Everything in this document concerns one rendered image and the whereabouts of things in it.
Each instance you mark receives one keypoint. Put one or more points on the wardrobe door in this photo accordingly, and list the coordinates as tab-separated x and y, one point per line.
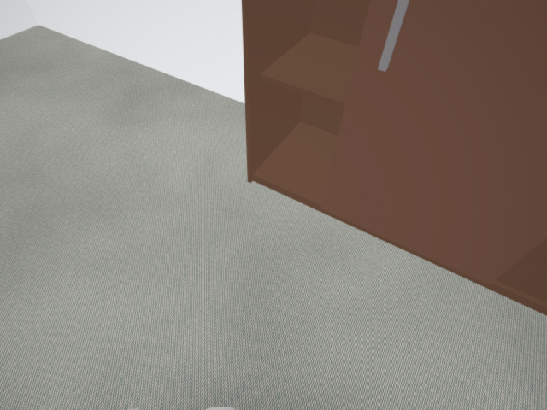
445	152
529	274

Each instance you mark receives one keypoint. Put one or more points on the handle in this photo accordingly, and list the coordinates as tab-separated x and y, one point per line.
393	34

